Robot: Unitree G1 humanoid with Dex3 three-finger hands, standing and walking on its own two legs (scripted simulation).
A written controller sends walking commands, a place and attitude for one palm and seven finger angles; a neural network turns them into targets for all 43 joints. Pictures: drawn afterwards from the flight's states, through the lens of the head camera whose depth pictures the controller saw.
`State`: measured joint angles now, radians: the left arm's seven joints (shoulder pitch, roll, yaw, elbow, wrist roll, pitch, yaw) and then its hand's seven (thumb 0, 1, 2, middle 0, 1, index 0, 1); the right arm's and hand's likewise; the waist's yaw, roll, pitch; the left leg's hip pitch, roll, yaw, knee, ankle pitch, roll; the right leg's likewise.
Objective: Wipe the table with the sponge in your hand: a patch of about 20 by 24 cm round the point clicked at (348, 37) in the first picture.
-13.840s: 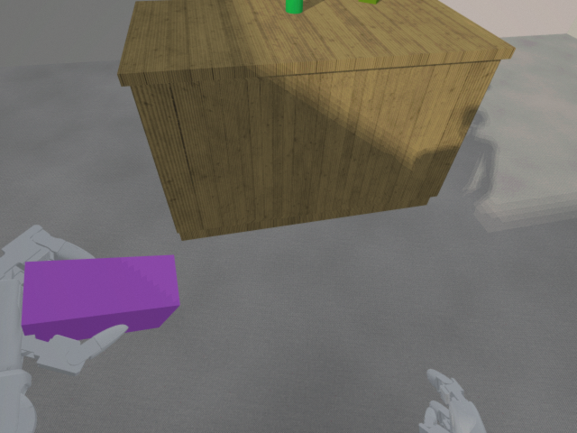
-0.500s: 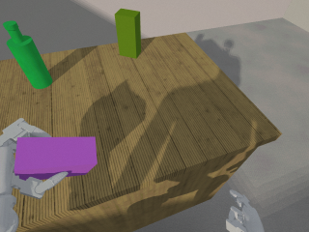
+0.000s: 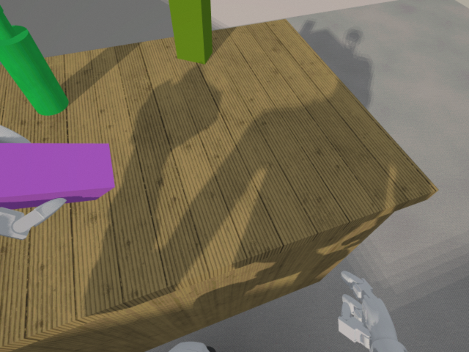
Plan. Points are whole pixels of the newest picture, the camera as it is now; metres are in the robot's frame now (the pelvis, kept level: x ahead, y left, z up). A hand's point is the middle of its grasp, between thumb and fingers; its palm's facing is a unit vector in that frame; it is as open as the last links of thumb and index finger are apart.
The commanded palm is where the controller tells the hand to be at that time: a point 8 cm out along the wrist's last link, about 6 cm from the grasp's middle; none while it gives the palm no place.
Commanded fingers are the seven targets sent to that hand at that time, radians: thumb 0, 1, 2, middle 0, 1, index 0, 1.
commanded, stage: come to a stop and stand still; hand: left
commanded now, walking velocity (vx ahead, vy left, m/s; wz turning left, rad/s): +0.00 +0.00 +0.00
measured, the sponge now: (66, 176) +0.28 +0.26 +0.16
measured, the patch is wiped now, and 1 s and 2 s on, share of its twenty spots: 0.00 0.00 0.00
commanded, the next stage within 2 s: look again from close up in 0.46 s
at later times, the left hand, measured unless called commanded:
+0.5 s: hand (39, 221) +0.22 +0.26 +0.16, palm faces +0.38 -0.84 -0.39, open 9.9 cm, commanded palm +0.16 +0.30 +0.18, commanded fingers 0.00 0.10 1.30 -1.20 -1.60 -1.20 -1.60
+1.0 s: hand (24, 238) +0.20 +0.28 +0.15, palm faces +0.38 -0.82 -0.42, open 9.9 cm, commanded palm +0.15 +0.30 +0.18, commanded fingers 0.00 0.10 1.30 -1.20 -1.60 -1.20 -1.60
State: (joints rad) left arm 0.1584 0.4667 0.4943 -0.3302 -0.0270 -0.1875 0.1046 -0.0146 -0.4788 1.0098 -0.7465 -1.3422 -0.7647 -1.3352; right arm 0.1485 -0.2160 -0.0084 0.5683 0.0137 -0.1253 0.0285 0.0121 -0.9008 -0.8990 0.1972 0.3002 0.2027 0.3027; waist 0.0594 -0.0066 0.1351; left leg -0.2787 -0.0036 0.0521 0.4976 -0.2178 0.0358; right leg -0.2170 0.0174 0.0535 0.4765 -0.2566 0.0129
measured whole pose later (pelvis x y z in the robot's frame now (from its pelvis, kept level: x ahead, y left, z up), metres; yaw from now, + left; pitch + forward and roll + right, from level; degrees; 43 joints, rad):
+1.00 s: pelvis -0.01 +0.02 +0.00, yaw +1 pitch -2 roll -2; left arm 0.42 0.38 0.35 -0.42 -0.01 -0.20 0.09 -0.01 -0.48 1.01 -0.75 -1.34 -0.76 -1.34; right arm 0.20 -0.20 0.03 0.57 0.01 -0.12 -0.02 0.01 -0.90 -0.90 0.20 0.30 0.20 0.30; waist 0.03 -0.01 0.08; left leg -0.24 -0.02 0.04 0.45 -0.19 0.06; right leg -0.14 0.00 0.04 0.37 -0.20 0.04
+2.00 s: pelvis -0.01 -0.04 +0.00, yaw +1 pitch -1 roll -1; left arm 0.27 0.50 0.45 -0.32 -0.03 -0.21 0.08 -0.01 -0.48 1.01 -0.75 -1.34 -0.76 -1.33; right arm 0.20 -0.22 -0.02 0.59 0.02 -0.12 -0.03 0.01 -0.90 -0.90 0.19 0.30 0.20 0.30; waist 0.07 0.00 0.09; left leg -0.27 0.05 0.01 0.49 -0.19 0.00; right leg -0.19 0.07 0.01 0.42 -0.22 -0.04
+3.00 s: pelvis +0.00 +0.01 +0.00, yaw +2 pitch -1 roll -2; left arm 0.46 0.37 0.35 -0.46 -0.02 -0.20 0.11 -0.01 -0.48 1.02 -0.74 -1.35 -0.76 -1.34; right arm 0.19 -0.22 0.00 0.58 0.02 -0.12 -0.03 0.01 -0.90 -0.90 0.20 0.30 0.20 0.30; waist 0.03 0.00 0.07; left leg -0.24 -0.01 0.02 0.46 -0.20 0.04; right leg -0.14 0.01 0.02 0.37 -0.21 0.02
